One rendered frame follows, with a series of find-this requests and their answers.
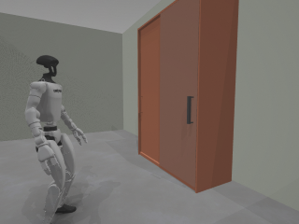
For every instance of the right robot hand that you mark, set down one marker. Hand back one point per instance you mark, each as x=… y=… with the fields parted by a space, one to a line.
x=46 y=153

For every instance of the left robot upper arm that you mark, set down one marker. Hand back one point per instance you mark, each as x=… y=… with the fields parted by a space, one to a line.
x=62 y=107

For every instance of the robot right forearm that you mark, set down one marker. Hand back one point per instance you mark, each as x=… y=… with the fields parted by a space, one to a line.
x=36 y=129

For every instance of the robot left forearm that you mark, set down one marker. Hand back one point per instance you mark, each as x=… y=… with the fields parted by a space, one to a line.
x=68 y=121

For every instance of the left robot hand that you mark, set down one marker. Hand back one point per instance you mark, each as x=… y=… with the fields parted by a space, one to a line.
x=77 y=132

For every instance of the right robot upper arm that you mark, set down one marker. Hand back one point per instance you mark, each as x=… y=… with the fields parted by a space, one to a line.
x=37 y=88

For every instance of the handle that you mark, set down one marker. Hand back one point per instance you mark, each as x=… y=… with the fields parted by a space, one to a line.
x=189 y=109
x=139 y=104

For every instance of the wardrobe door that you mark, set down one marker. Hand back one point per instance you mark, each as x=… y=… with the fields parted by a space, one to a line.
x=179 y=52
x=150 y=62

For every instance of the left robot shin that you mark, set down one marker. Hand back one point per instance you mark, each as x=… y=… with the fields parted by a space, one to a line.
x=66 y=188

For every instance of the robot left foot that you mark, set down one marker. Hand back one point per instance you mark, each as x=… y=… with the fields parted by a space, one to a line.
x=65 y=209

